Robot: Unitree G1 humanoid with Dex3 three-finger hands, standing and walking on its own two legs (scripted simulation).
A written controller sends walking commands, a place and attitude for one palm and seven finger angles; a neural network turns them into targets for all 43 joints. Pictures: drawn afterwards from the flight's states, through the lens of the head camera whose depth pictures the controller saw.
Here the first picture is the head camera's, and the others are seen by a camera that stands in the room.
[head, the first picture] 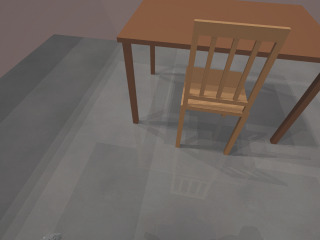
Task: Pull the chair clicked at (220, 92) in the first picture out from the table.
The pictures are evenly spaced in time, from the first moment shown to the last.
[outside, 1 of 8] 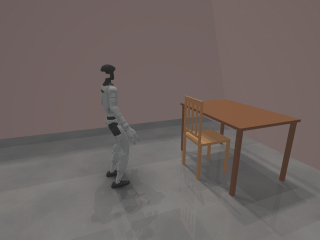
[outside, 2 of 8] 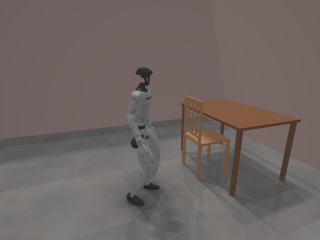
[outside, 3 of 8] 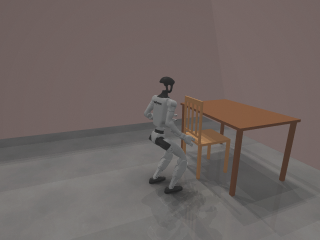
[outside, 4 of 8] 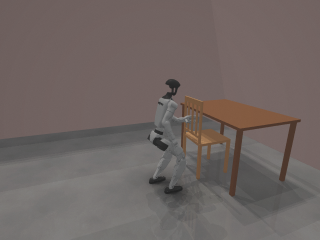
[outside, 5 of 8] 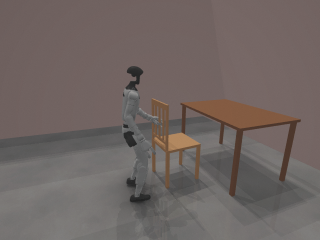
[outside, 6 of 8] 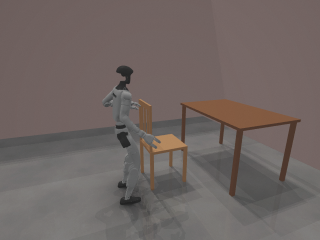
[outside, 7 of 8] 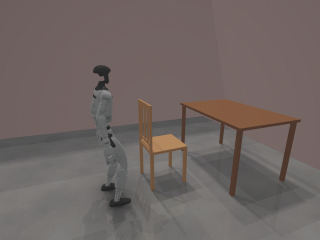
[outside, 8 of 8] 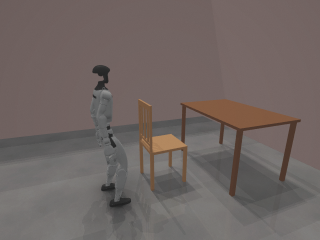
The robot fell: no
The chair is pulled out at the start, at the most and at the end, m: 0.00 0.59 0.58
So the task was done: yes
